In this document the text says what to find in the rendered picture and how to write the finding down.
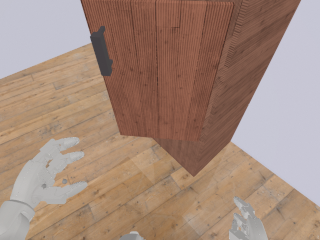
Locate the robot left hand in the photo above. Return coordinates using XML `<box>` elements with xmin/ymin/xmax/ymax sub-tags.
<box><xmin>10</xmin><ymin>137</ymin><xmax>88</xmax><ymax>209</ymax></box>

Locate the robot left forearm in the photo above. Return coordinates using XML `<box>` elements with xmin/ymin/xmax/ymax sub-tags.
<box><xmin>0</xmin><ymin>200</ymin><xmax>35</xmax><ymax>240</ymax></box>

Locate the handle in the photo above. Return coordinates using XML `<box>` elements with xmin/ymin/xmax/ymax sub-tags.
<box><xmin>90</xmin><ymin>26</ymin><xmax>113</xmax><ymax>76</ymax></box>

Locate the cupboard door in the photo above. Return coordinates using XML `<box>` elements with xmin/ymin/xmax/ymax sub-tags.
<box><xmin>80</xmin><ymin>0</ymin><xmax>235</xmax><ymax>142</ymax></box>

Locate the robot right hand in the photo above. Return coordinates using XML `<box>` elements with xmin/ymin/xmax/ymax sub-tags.
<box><xmin>229</xmin><ymin>196</ymin><xmax>268</xmax><ymax>240</ymax></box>

